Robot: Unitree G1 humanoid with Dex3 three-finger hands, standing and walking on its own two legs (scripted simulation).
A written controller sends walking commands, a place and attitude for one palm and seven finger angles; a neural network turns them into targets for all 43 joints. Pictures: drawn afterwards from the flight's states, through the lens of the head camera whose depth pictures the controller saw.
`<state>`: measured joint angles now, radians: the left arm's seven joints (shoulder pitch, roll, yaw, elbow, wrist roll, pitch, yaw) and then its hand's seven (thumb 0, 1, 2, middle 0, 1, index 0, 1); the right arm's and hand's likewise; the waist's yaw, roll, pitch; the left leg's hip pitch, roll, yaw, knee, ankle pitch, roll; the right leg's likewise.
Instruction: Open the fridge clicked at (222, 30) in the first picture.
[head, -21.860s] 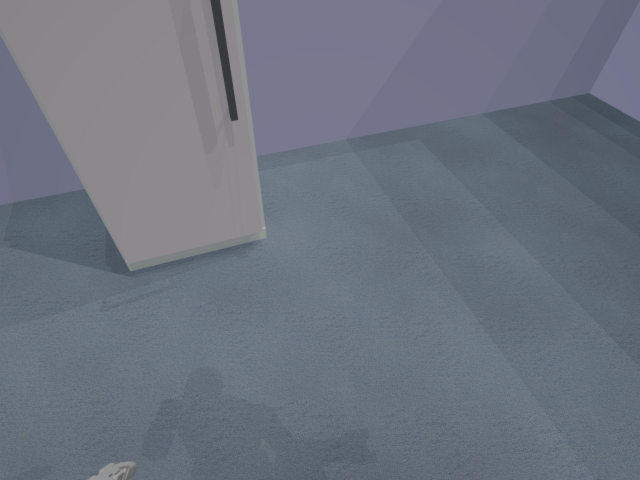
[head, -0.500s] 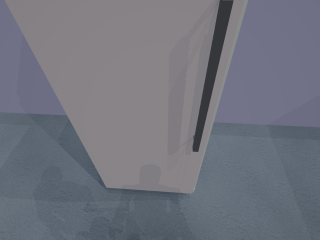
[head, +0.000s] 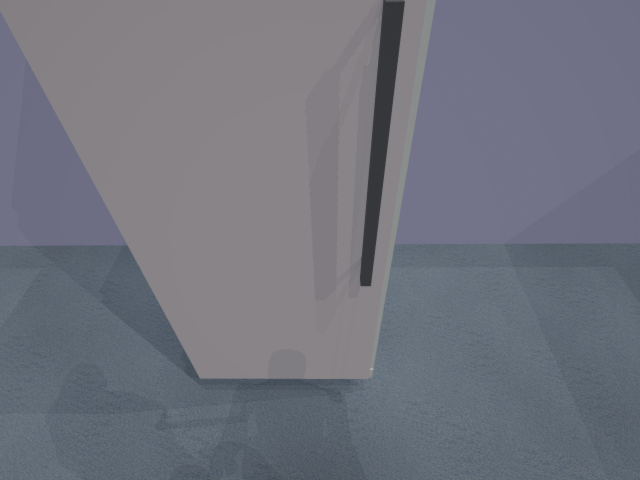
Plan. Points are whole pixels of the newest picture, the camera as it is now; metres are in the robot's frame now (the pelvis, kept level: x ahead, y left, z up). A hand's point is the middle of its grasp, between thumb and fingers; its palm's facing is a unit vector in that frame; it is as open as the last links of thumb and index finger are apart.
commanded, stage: look again from close up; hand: right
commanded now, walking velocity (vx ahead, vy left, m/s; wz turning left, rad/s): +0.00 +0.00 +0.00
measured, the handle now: (374, 173) +0.53 -0.06 +0.12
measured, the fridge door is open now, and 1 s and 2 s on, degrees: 0 0 0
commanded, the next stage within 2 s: none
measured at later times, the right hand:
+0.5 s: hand out of the picture +0.02 -0.25 -0.17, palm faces -0.06 +0.98 -0.19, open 7.4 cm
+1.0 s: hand out of the picture -0.13 -0.25 -0.18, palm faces +0.05 +0.98 -0.19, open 7.4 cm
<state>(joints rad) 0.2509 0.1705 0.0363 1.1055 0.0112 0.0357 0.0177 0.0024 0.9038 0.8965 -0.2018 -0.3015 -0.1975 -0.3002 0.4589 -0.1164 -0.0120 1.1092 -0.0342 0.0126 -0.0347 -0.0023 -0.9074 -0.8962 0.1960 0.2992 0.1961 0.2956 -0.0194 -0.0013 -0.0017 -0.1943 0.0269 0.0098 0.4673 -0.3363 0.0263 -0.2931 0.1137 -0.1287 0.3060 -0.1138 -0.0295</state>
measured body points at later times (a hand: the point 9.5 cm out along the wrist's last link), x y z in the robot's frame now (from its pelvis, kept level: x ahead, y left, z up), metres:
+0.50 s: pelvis -0.05 -0.06 +0.01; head -0.04 -0.09 +0.46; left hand -0.11 +0.15 -0.14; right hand +0.02 -0.30 -0.16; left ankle -0.13 +0.10 -0.70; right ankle +0.00 -0.07 -0.74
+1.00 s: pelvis -0.08 -0.08 +0.00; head -0.07 -0.09 +0.45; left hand -0.07 +0.16 -0.15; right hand -0.13 -0.30 -0.16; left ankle -0.15 +0.06 -0.74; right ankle -0.01 -0.08 -0.73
